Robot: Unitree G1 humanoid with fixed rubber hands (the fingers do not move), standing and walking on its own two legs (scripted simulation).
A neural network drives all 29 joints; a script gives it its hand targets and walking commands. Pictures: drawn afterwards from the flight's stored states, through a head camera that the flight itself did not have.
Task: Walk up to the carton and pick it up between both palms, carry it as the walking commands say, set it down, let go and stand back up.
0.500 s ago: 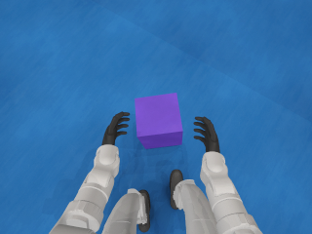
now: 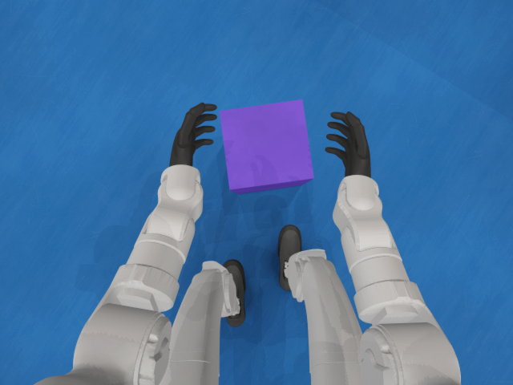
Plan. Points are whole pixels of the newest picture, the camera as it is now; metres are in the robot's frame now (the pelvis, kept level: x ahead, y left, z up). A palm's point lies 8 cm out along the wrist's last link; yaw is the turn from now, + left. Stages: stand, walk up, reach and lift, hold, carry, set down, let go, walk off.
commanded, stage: set down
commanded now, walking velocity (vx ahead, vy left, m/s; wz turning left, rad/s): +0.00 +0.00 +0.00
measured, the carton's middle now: (265, 153) +0.50 -0.01 -0.56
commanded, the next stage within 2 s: none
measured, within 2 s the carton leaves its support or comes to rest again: neither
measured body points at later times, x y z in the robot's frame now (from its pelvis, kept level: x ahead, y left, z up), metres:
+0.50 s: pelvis -0.02 +0.00 -0.07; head +0.32 -0.01 +0.22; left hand +0.47 +0.10 -0.23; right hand +0.45 -0.14 -0.24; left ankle +0.03 +0.09 -0.65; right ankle +0.14 -0.08 -0.65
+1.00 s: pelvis -0.07 -0.01 -0.16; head +0.29 -0.01 +0.10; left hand +0.51 +0.09 -0.28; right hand +0.49 -0.13 -0.30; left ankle +0.03 +0.09 -0.65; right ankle +0.14 -0.08 -0.65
